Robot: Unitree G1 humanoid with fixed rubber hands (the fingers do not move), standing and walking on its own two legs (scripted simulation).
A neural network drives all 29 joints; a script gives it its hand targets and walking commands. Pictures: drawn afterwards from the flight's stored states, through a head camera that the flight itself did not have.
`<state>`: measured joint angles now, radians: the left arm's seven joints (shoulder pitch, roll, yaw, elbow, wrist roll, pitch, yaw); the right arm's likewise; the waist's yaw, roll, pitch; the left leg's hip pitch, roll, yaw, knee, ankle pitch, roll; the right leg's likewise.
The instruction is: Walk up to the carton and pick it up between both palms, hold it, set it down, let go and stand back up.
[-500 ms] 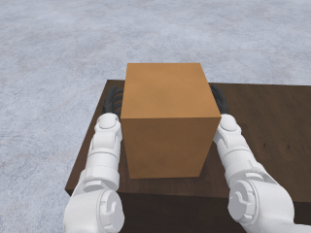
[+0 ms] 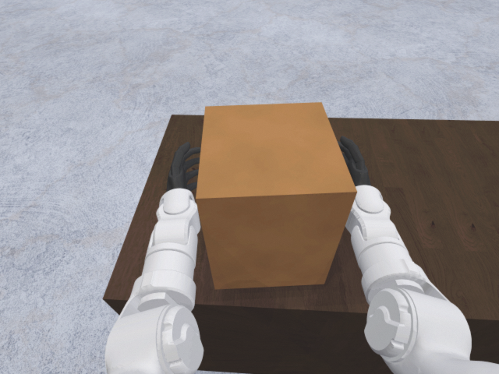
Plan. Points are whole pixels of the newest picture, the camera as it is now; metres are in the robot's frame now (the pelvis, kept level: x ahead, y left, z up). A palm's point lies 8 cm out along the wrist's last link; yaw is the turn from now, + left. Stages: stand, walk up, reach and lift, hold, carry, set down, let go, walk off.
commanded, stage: set down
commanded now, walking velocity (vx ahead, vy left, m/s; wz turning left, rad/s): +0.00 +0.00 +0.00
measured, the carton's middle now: (266, 198) +0.42 +0.02 +0.05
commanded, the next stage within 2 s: none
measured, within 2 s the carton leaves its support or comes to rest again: rests again in 0.38 s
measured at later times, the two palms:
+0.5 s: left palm (181, 199) +0.40 +0.16 +0.06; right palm (351, 192) +0.42 -0.13 +0.06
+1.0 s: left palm (181, 201) +0.40 +0.16 +0.06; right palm (352, 194) +0.42 -0.13 +0.06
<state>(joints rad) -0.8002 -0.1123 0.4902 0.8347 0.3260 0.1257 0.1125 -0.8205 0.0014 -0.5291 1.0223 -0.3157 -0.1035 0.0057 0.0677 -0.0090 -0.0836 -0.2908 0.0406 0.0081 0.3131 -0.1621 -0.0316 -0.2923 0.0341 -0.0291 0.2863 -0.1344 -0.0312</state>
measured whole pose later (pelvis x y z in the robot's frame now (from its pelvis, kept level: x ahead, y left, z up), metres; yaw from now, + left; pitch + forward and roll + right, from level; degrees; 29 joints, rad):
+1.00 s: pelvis +0.00 +0.00 +0.00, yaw +0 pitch +9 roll +0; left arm -0.77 -0.14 0.54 0.85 0.38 -0.01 0.09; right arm -0.79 0.03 -0.61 1.02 -0.41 -0.22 0.03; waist 0.07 -0.01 -0.06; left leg -0.32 0.04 0.04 0.31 -0.15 -0.02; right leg -0.33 0.02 -0.05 0.29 -0.13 -0.03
